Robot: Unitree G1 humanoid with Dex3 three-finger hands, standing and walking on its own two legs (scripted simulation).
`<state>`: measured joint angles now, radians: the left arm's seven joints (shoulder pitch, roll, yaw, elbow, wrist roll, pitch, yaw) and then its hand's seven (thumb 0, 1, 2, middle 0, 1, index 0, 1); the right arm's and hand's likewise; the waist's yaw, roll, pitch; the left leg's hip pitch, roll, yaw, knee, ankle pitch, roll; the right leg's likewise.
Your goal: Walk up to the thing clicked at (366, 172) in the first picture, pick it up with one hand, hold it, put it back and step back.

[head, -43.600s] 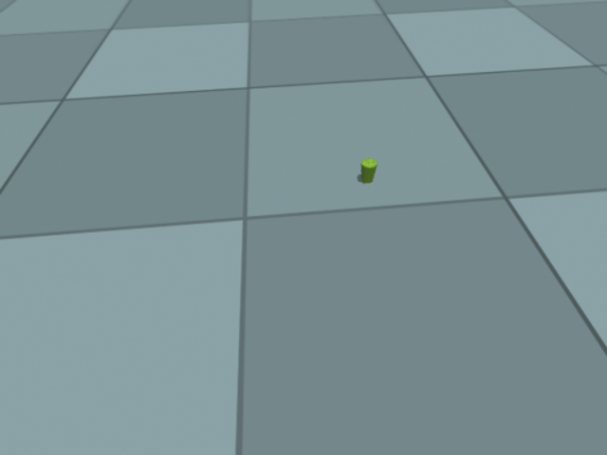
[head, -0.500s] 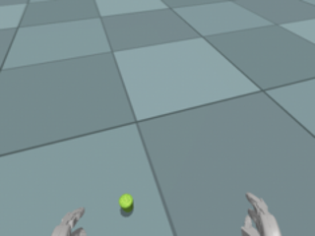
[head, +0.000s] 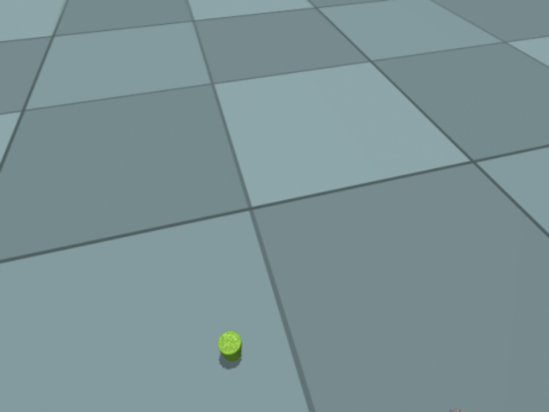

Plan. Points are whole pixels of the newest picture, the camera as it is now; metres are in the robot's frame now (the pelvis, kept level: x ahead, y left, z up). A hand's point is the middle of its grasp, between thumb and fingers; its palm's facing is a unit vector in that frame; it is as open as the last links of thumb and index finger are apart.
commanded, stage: stand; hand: left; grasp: from above
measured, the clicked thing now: (231, 348) +0.47 +0.18 -0.70
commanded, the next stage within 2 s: none
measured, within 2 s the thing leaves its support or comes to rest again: neither
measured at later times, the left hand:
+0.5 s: hand out of the picture +0.04 +0.24 -0.13, palm faces +0.04 -0.94 -0.34, open 7.4 cm
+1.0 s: hand out of the picture +0.06 +0.23 -0.13, palm faces +0.02 -0.94 -0.33, open 7.4 cm
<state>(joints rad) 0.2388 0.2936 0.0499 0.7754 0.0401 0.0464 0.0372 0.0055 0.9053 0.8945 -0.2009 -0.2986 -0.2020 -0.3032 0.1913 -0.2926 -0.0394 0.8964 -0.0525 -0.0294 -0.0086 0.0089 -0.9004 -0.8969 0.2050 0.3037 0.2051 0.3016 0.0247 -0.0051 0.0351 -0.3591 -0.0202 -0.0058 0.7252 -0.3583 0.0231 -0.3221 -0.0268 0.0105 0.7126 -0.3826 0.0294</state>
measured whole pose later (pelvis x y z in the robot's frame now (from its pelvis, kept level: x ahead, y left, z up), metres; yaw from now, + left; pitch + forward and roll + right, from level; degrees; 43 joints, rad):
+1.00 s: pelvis +0.00 -0.01 +0.03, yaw +0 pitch -4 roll +0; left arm 0.13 0.30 0.03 1.15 0.02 0.00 0.02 0.00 0.90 0.89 -0.20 -0.30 -0.20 -0.30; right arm 0.13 -0.31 -0.01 1.14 -0.02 -0.01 -0.01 0.00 -0.90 -0.90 0.20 0.30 0.20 0.30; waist 0.01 0.01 0.07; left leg -0.11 -0.01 -0.01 0.34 -0.17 0.01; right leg -0.08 -0.02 0.00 0.33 -0.19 0.02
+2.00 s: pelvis +0.01 -0.01 +0.03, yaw -1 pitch -3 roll +0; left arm 0.11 0.32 0.03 1.14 0.01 -0.01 0.01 0.00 0.91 0.89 -0.20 -0.30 -0.20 -0.30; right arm 0.11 -0.33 -0.01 1.15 -0.01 -0.02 0.00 0.00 -0.90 -0.90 0.20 0.30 0.20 0.30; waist 0.00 0.01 0.06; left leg -0.11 -0.01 0.00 0.32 -0.17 0.00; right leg -0.08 -0.02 0.01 0.31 -0.19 0.02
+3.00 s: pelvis -0.16 +0.00 +0.01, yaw +1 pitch -4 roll -1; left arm 0.12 0.38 0.08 0.86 0.02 0.07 0.03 0.00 0.90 0.89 -0.20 -0.30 -0.20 -0.30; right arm 0.17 -0.37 -0.03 0.95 -0.04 0.05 0.02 0.00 -0.90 -0.90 0.21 0.30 0.21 0.30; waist -0.01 -0.03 0.17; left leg -0.23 -0.04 -0.03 0.67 -0.36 0.05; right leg -0.50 0.06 0.09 0.89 -0.45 0.00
